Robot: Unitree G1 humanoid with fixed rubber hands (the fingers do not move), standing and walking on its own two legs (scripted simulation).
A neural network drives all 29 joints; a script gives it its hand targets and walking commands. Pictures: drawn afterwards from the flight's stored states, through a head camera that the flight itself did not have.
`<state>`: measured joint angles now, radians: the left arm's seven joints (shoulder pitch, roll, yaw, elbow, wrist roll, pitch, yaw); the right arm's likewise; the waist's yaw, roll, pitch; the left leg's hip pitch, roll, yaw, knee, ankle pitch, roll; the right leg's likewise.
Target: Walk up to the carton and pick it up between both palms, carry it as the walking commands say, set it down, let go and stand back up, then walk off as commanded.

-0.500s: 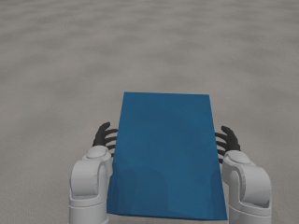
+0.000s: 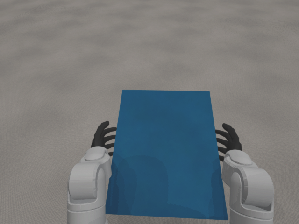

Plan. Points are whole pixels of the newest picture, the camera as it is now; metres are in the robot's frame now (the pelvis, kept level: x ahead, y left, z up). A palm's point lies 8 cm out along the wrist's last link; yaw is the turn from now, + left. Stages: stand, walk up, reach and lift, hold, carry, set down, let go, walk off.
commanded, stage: carry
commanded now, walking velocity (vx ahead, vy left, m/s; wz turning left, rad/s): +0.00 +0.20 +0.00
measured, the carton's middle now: (163, 155) +0.30 -0.01 +0.02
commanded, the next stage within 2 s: none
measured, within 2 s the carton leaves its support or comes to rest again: neither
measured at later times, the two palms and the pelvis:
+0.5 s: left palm (45, 170) +0.22 +0.25 +0.11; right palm (186, 175) +0.21 -0.05 +0.10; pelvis -0.04 +0.11 +0.00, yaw +0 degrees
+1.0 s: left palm out of the picture +0.18 +0.41 +0.11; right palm (111, 196) +0.17 +0.10 +0.10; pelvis -0.09 +0.27 -0.01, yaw -2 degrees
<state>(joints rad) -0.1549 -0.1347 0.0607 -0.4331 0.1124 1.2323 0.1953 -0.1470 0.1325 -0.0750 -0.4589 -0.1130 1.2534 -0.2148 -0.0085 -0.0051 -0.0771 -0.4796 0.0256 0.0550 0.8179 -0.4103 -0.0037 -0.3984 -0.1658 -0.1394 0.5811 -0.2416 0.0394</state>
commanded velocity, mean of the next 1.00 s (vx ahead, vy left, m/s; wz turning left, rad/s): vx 0.00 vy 0.20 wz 0.00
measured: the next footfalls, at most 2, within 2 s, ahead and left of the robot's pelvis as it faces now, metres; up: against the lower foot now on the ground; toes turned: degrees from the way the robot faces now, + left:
left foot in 0.08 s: +0.04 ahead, +0.16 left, +0.00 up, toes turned +5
right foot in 0.34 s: +0.01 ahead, -0.02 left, +0.00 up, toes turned -11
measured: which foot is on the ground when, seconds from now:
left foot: up 0.00-0.06, down 0.08-0.34, up 0.36-0.64, down 0.66-0.96, up 0.98-1.00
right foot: down 0.00-0.10, up 0.12-0.32, down 0.34-0.66, up 0.68-0.94, down 0.96-1.00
